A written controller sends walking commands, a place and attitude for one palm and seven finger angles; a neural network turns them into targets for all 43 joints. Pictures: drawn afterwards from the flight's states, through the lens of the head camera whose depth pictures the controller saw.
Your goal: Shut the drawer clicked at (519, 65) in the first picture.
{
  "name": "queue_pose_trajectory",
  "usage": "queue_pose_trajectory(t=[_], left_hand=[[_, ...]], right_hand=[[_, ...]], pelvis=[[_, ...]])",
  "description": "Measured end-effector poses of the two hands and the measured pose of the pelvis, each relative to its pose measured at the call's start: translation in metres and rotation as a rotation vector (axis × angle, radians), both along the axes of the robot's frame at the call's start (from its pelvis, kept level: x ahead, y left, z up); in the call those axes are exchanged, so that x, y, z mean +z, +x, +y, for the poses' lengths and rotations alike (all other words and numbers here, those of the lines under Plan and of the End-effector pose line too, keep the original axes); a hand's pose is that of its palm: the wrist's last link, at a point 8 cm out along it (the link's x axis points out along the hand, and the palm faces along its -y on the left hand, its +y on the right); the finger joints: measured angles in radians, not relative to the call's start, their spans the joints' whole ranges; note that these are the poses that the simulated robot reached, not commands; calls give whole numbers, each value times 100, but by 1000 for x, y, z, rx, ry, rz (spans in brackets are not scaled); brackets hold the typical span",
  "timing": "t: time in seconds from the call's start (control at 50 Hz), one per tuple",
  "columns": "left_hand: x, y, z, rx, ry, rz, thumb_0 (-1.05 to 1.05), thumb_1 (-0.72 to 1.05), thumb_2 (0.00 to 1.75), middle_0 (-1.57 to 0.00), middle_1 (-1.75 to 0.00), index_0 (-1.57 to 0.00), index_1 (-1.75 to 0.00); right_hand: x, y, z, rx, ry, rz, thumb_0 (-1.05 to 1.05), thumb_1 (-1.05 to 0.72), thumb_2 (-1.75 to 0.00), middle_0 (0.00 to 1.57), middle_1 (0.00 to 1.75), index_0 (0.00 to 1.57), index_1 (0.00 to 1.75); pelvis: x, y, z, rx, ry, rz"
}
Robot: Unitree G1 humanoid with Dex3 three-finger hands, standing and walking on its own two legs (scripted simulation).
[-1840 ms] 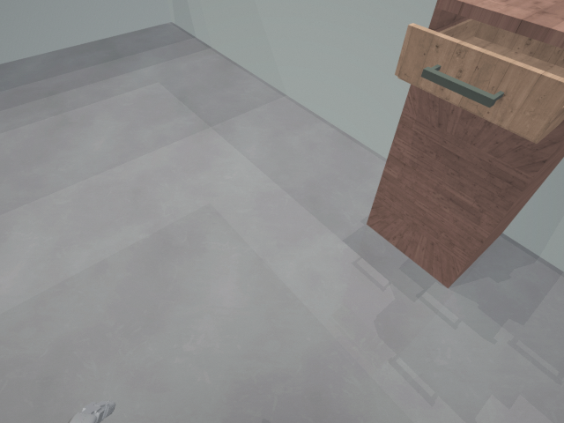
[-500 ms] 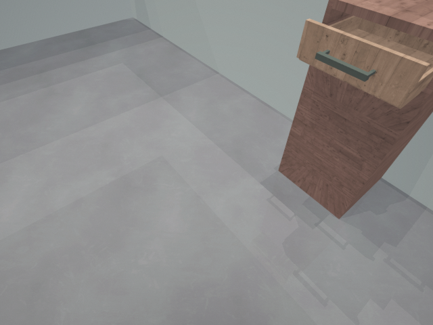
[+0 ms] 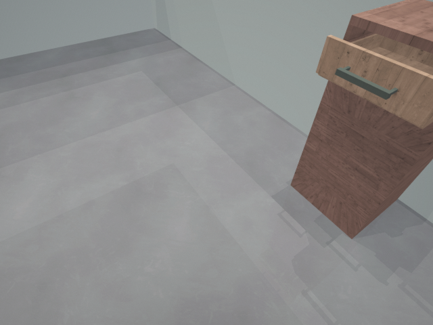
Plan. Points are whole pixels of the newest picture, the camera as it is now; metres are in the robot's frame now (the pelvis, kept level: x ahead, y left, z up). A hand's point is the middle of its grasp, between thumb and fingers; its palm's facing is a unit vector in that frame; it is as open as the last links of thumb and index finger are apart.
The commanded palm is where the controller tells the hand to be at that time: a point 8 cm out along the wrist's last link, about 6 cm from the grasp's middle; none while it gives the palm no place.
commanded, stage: walk to a spot facing it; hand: left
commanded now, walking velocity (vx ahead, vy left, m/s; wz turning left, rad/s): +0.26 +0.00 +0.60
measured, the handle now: (365, 80) +0.79 -0.41 +0.09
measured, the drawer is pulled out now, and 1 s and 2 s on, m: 0.15 0.15 0.15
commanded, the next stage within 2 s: turn to face it in 0.30 s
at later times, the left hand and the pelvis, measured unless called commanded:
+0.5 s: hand out of the picture +0.12 +0.28 -0.18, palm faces +0.20 -0.97 -0.17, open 7.4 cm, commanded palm none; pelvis +0.13 +0.10 +0.01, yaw +9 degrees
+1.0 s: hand (118, 253) +0.32 +0.27 -0.17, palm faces -0.03 -0.97 -0.24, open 7.4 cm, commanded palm none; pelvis +0.25 +0.08 -0.01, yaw -6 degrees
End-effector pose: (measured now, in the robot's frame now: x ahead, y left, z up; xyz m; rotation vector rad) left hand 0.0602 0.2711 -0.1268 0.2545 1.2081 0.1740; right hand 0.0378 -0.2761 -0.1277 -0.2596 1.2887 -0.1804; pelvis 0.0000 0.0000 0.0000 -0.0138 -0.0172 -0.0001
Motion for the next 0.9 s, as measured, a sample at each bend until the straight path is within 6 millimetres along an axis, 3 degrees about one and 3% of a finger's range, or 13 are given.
queue_pose_trajectory(t=[0.08,0.18,0.26,0.36,0.46,0.6,0.7,0.78,0.84,0.9], left_hand=[[-13,-27,3,76,-51,41,0,90,90,-20,-30,-21,-30],[-38,-60,23,174,-100,149,1,90,90,-20,-30,-21,-30],[-45,-62,42,209,-111,232,1,90,90,-20,-30,-21,-29],[-27,-20,58,221,-116,173,1,91,90,-20,-30,-20,-29],[-19,29,61,232,-125,112,1,91,90,-20,-29,-20,-29],[-23,94,55,207,-133,115,1,93,90,-20,-30,-20,-29],[-26,153,52,137,-114,110,1,93,90,-20,-30,-20,-29],[-33,202,47,88,-83,53,1,92,90,-20,-30,-20,-29],[-31,222,44,79,-66,22,1,92,90,-20,-30,-20,-29],[-23,234,43,59,-50,43,0,91,90,-20,-30,-20,-29]], right_hand=[[1,8,24,32,21,51,1,-91,-89,20,30,20,30],[-4,42,62,89,22,46,1,-91,-89,20,30,20,30],[-10,59,91,85,18,20,1,-91,-89,20,30,20,30],[0,66,127,80,47,72,1,-91,-89,20,30,20,30],[0,79,157,59,90,105,1,-91,-89,20,30,20,30],[-12,105,178,-7,130,120,1,-91,-89,20,30,20,30],[-27,124,172,-75,141,146,1,-91,-89,20,30,21,30],[-45,144,153,-119,140,176,1,-91,-89,20,30,21,30],[-47,173,134,-128,117,154,1,-91,-89,20,30,20,30],[-36,216,118,-122,92,64,1,-91,-89,20,30,20,30]], pelvis=[[-1,14,14,56,-5,-3],[-14,37,44,129,-13,-5],[-19,54,68,138,-4,5],[-2,82,85,162,-1,17],[6,114,97,164,-1,12],[1,160,100,109,11,-3],[-10,193,95,52,11,-8],[-25,224,83,15,13,-9],[-26,234,78,-15,4,-15],[-17,242,75,-46,7,-7]])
